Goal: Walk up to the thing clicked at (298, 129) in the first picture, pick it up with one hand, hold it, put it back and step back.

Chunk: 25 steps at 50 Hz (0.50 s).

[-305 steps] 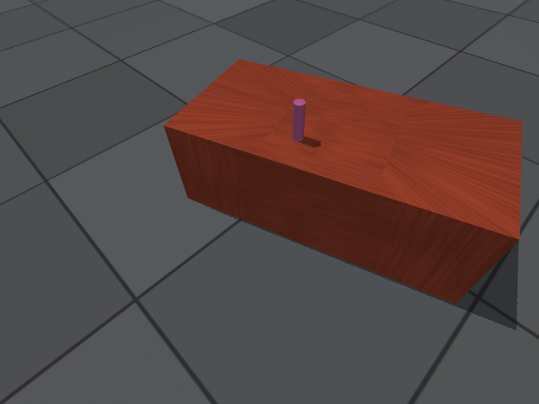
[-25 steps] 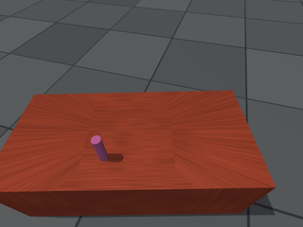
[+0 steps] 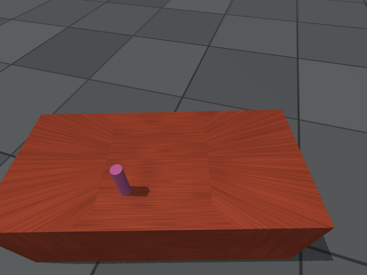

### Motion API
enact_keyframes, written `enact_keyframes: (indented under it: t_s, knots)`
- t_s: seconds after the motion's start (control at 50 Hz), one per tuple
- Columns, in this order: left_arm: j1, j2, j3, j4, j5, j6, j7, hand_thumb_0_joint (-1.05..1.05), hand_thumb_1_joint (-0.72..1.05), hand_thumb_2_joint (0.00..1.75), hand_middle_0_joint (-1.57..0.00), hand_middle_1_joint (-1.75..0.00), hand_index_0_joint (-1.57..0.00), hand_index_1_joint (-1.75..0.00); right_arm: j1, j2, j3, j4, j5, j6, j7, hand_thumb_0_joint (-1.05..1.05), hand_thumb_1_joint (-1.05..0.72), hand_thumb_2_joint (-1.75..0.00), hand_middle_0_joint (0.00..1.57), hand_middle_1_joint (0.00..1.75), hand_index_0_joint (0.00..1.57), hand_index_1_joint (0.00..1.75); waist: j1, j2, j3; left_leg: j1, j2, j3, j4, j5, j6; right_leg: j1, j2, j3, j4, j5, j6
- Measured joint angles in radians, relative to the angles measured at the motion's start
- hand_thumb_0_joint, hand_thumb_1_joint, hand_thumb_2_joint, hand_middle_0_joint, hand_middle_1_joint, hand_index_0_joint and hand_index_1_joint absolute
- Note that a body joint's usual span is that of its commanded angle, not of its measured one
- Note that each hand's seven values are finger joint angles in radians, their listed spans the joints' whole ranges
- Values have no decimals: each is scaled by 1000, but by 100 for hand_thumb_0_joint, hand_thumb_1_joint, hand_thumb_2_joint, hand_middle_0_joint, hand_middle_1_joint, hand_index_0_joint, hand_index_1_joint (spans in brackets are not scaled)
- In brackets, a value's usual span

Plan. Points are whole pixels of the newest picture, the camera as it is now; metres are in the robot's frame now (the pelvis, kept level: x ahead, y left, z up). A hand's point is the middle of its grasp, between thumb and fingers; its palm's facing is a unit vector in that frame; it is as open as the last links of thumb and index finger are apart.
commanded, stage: stand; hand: left
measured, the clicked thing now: (121, 181) +0.48 +0.26 -0.26
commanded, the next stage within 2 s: go down in 0.04 s
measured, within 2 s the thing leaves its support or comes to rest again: neither
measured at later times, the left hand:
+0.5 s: hand out of the picture +0.13 +0.25 -0.15, palm faces +0.03 -0.95 -0.32, open 13.2 cm
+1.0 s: hand out of the picture +0.15 +0.28 -0.13, palm faces +0.09 -0.94 -0.32, open 16.9 cm
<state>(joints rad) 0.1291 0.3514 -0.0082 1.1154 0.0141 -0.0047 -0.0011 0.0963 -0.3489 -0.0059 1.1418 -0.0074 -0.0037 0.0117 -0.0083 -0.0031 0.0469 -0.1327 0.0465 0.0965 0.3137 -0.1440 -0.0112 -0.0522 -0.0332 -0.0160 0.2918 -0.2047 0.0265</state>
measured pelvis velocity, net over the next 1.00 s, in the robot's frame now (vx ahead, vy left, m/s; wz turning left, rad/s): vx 0.00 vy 0.00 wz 0.04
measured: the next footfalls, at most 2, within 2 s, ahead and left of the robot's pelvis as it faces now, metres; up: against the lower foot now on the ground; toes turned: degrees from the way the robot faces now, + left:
none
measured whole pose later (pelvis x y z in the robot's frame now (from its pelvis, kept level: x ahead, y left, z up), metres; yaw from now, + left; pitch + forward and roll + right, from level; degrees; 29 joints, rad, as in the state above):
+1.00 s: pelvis +0.00 +0.00 -0.03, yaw +3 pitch +7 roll -1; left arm 0.17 0.39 0.20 0.61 0.02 0.25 -0.14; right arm 0.24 -0.26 -0.08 0.59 0.02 -0.12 -0.06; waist -0.02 0.01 -0.06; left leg -0.50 0.05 0.04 0.67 -0.30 -0.01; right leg -0.40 -0.04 -0.06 0.66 -0.38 0.02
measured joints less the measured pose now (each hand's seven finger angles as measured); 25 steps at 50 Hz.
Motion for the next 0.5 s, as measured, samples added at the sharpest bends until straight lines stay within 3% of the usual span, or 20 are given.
enact_keyframes:
  t_s: [0.16, 0.24, 0.3, 0.36, 0.5]
  knots:
    - [1, -2, -1, -1, 0, 1, 0, 1, 90, 89, -21, -29, -20, -30, 3, -1, 0, -1, 0, 0, -1, 1, -91, -90, 20, 30, 20, 30, 1, 1, 0, 0, -1, -1, 3, -3, 1, 2, -1, -1, 0, -1, 1]
    - [-36, -24, 12, -107, -48, -2, 21, 1, 84, 82, -16, -23, -16, -24, 3, 12, -11, -138, 68, -60, -30, 1, -84, -83, 15, 24, 15, 24, -10, 12, 20, -100, 1, -20, 97, -29, 4, -92, -3, -15, 98, -35, -2]
    - [-123, -32, 44, -115, -40, 24, 20, 1, 72, 70, -11, -16, -11, -17, -48, 24, -44, -189, 76, -84, -45, 1, -72, -71, 12, 17, 12, 17, -10, 21, 19, -197, 5, -28, 172, -46, 6, -189, -2, -20, 178, -57, -2]
    - [-163, -33, 83, -152, -14, 69, 1, 1, 58, 55, -9, -10, -8, -11, -55, 39, -83, -263, 62, -95, -41, 1, -55, -55, 9, 13, 9, 13, -8, 26, -8, -270, 6, -37, 220, -57, 7, -260, -3, -26, 230, -75, -4]
    - [-80, -9, 97, -314, 10, 225, -59, 1, 24, 29, -7, -4, -6, -5, 30, 46, -92, -389, 57, -70, -26, 0, -13, -28, 6, 7, 6, 7, -8, 26, -62, -304, 2, -44, 233, -67, 7, -292, -7, -32, 248, -90, -5]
